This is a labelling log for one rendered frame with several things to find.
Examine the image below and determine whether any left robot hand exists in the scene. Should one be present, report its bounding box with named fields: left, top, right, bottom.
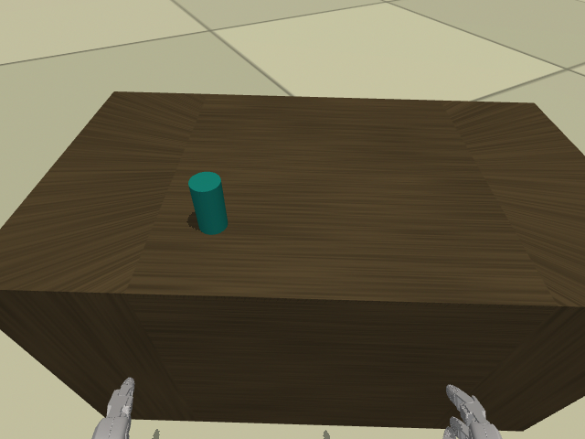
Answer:
left=91, top=377, right=134, bottom=439

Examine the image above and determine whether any right robot hand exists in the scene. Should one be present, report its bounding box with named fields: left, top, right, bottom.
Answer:
left=442, top=384, right=502, bottom=439

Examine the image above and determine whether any can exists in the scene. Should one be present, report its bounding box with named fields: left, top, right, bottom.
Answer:
left=188, top=172, right=228, bottom=235

